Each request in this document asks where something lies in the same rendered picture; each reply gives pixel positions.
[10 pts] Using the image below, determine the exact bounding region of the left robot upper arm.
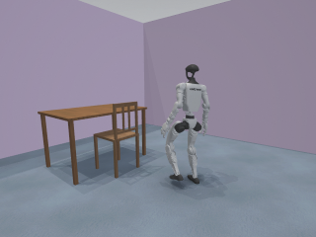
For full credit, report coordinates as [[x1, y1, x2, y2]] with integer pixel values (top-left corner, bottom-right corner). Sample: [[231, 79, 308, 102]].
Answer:
[[176, 83, 186, 109]]

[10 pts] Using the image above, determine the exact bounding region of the left robot forearm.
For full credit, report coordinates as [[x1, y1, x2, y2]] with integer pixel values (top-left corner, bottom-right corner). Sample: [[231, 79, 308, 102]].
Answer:
[[166, 102, 179, 125]]

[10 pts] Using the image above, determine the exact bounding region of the robot head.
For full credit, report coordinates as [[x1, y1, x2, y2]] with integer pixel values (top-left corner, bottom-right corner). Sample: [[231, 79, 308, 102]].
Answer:
[[185, 64, 199, 84]]

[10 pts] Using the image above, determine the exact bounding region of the table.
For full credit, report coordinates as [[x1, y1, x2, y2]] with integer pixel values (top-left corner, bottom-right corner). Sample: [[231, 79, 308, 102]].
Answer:
[[38, 104, 147, 186]]

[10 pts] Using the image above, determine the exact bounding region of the chair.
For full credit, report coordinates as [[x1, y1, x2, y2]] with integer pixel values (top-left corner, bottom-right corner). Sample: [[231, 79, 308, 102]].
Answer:
[[93, 101, 140, 178]]

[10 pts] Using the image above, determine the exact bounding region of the left robot hand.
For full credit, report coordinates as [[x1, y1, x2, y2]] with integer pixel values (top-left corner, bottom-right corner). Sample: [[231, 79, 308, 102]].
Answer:
[[160, 123, 171, 138]]

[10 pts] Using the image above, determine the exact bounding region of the right robot hand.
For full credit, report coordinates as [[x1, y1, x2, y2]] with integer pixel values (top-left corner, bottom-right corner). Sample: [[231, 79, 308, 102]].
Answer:
[[199, 122, 208, 136]]

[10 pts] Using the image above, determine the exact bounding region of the right robot upper arm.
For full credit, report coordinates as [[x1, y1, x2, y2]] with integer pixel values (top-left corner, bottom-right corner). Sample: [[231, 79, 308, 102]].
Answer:
[[200, 84, 210, 109]]

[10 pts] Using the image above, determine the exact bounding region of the right robot forearm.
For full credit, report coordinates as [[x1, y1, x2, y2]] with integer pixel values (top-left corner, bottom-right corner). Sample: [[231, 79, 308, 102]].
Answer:
[[202, 107, 210, 123]]

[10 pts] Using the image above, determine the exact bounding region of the robot torso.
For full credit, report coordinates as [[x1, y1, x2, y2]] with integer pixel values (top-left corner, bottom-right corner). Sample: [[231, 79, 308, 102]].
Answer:
[[182, 81, 202, 130]]

